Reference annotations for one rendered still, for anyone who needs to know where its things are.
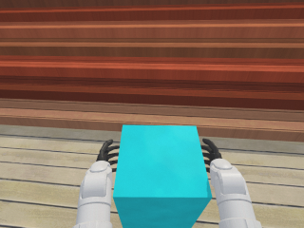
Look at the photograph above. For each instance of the carton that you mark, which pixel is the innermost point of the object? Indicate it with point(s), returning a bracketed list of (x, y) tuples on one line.
[(161, 179)]

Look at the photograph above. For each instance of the robot left hand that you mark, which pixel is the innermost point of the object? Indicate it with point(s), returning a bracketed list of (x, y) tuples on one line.
[(104, 156)]

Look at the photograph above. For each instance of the robot right hand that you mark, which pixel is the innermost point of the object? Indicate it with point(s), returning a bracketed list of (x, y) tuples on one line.
[(213, 152)]

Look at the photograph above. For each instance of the left robot forearm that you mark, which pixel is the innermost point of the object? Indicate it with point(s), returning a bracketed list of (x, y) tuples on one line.
[(95, 196)]

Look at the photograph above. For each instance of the right robot forearm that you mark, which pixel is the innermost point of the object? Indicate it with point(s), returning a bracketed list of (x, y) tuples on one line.
[(233, 199)]

